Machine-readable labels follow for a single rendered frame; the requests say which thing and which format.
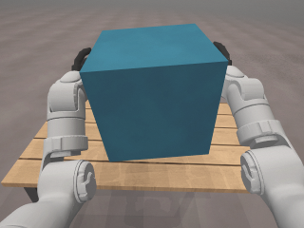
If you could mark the carton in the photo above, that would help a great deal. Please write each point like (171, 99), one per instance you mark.
(155, 91)

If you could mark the left robot hand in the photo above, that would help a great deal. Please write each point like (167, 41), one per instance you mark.
(80, 59)

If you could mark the robot right forearm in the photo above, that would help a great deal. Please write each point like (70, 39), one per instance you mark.
(255, 121)

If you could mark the robot left forearm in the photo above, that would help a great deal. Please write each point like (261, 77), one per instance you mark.
(66, 120)

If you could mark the robot right upper arm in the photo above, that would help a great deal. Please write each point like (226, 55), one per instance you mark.
(276, 174)

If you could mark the table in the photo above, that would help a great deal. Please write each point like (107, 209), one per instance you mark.
(216, 172)

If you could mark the robot left upper arm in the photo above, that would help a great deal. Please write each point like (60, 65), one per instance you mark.
(63, 188)

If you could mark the right robot hand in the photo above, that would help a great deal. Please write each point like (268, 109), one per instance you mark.
(224, 51)

